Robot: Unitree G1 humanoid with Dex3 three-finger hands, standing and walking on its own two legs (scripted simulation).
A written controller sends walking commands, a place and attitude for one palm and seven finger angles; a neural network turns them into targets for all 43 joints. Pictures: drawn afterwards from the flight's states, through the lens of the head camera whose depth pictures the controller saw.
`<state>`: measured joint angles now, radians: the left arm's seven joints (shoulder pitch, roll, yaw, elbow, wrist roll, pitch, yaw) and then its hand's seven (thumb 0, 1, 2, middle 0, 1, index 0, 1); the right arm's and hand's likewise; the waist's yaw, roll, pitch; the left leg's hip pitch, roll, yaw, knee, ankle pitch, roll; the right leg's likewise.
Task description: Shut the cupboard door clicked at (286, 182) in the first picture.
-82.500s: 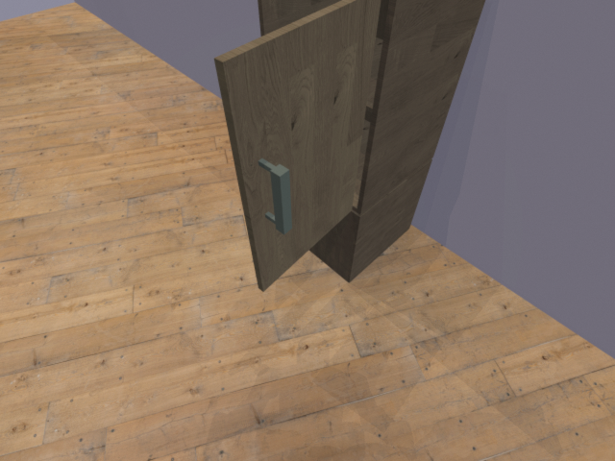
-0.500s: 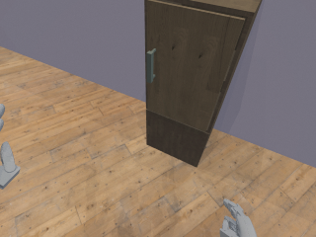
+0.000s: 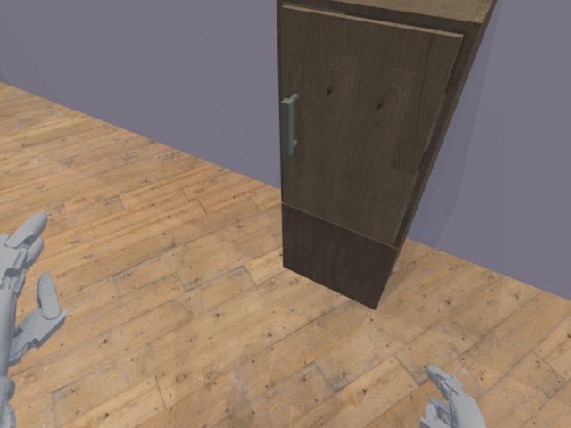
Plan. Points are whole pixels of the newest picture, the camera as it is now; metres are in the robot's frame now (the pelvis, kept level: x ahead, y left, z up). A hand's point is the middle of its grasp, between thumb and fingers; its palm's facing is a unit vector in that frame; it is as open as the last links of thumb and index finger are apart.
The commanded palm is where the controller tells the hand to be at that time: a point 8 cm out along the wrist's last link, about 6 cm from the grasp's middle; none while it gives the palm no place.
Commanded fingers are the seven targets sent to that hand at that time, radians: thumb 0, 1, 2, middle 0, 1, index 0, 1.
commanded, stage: let the arm hang, fingers relaxed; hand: left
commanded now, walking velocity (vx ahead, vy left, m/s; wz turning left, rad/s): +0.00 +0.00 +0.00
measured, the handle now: (291, 125) +0.83 +0.04 -0.02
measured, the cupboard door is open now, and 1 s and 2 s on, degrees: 0 0 0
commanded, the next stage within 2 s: look to check the result in 1.06 s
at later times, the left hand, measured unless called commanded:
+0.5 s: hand out of the picture -0.08 +0.21 -0.17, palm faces +0.02 -0.98 -0.20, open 7.2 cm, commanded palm none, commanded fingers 0.00 0.90 0.90 -0.20 -0.30 -0.20 -0.30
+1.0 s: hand out of the picture -0.02 +0.20 -0.17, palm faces +0.01 -0.98 -0.17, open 7.4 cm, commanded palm none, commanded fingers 0.00 0.90 0.90 -0.20 -0.30 -0.20 -0.30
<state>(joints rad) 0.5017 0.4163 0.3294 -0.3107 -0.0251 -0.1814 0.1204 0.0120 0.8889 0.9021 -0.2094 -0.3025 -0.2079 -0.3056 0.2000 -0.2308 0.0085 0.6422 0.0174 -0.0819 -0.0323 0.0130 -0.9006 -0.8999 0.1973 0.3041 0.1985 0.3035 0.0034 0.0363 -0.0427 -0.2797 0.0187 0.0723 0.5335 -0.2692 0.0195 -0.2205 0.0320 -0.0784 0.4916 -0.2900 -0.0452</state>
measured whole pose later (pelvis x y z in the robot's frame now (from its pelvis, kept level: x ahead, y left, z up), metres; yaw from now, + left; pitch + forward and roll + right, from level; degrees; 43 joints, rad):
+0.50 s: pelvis -0.03 +0.02 +0.01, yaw +0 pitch -1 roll -1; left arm 0.36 0.20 0.01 1.14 0.01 0.02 0.02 0.00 0.95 0.90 -0.20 -0.30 -0.20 -0.30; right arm 0.34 -0.17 0.02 1.11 -0.02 0.02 -0.02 0.01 -0.90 -0.90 0.20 0.30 0.20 0.30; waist 0.00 -0.01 0.06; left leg -0.21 -0.02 0.08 0.40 -0.18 0.06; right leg -0.16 0.00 -0.07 0.38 -0.20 -0.02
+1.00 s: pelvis -0.02 +0.03 +0.01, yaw -1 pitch -2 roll +0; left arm 0.28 0.14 0.01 1.13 0.02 -0.01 0.02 0.00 0.91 0.90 -0.20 -0.30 -0.20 -0.30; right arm 0.29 -0.16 0.00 1.11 -0.02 -0.01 -0.03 0.00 -0.90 -0.90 0.20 0.30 0.20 0.30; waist 0.00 0.00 0.01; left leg -0.18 -0.03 0.11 0.36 -0.16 0.07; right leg -0.16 -0.01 -0.04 0.40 -0.21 -0.01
